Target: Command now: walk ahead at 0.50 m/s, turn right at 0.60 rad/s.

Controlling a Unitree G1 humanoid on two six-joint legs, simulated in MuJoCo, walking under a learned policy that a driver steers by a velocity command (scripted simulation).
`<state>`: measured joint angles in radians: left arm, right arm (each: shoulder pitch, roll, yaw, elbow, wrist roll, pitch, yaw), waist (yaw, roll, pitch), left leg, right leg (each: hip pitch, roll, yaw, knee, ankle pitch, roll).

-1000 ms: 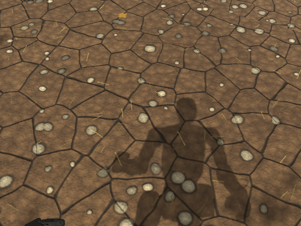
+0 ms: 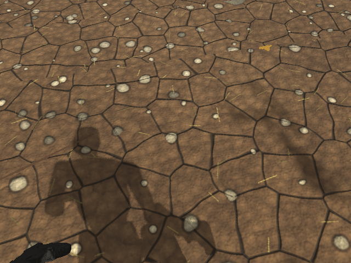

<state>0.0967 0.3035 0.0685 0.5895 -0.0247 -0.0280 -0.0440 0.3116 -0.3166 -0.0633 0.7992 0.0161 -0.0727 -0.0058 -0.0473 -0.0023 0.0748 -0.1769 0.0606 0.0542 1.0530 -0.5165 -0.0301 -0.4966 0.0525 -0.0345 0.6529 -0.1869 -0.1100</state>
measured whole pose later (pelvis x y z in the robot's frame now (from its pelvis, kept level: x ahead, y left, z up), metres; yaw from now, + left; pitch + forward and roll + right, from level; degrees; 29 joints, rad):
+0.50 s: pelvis +0.30 +0.03 +0.01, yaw -10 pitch +2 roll +1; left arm 0.38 0.30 0.05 0.78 -0.02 -0.04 0.01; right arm 0.10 -0.28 -0.04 0.69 0.00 -0.12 0.04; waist 0.05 -0.02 0.02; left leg -0.44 -0.03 0.02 0.55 -0.15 0.04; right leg -0.20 0.07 0.15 0.96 -0.49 -0.04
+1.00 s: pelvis +0.56 -0.06 +0.01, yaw -10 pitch +2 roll +1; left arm 0.07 0.27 0.04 0.66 0.00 -0.09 -0.03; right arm 0.38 -0.31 -0.05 0.86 0.01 -0.05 0.00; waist -0.06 0.01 0.03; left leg -0.15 0.00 -0.04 0.83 -0.50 0.01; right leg -0.47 0.00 -0.02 0.56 -0.14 -0.04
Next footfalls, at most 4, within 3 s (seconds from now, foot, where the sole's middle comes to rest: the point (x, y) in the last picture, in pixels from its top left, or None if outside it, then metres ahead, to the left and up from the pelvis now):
0.42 left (150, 259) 0.44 0.11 -0.75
0.94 right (222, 195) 0.68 -0.18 -0.75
1.50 left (172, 131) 1.01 0.01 -0.75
1.96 right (204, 85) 1.29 -0.17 -0.75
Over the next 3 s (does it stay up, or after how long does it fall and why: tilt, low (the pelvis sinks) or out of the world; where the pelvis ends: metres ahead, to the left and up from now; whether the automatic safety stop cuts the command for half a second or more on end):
stays up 1.38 0.01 0.03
